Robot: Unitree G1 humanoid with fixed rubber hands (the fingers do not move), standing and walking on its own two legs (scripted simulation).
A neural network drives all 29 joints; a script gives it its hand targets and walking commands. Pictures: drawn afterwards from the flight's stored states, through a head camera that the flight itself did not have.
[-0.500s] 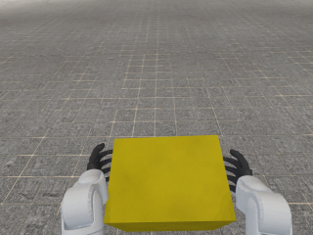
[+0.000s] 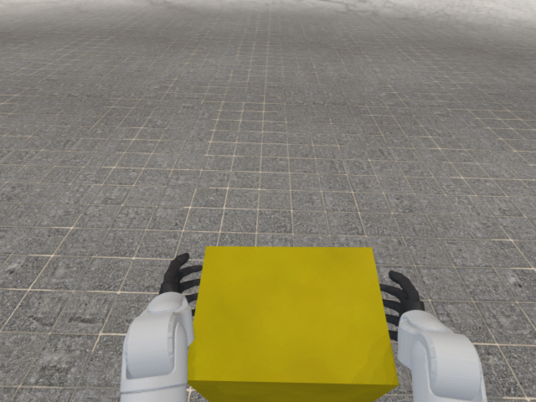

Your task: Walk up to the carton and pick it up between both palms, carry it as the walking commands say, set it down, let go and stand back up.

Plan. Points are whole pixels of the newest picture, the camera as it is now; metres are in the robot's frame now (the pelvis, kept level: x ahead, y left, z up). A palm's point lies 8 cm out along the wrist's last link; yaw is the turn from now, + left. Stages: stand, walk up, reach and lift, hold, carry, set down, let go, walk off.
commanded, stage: carry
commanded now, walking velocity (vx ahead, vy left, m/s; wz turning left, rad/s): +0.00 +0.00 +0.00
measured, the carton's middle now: (287, 332) +0.27 +0.00 +0.00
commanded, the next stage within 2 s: hold in 1.22 s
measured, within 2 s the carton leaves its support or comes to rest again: neither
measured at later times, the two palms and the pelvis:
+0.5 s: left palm (189, 344) +0.21 +0.13 +0.07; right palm (441, 368) +0.19 -0.19 +0.06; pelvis -0.05 -0.03 -0.01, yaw -1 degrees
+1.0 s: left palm (191, 341) +0.22 +0.13 +0.06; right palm (436, 361) +0.20 -0.19 +0.06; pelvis -0.05 -0.03 -0.01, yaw -1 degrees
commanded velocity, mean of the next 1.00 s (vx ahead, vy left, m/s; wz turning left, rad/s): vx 0.00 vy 0.00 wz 0.00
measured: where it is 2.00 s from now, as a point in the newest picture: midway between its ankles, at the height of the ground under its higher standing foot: outside the picture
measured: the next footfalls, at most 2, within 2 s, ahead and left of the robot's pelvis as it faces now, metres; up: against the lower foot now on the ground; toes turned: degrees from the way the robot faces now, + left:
right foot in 0.12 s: -0.05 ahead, -0.13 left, +0.00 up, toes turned -5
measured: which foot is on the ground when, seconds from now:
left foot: down 0.00-1.00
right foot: up 0.00-0.10, down 0.12-1.00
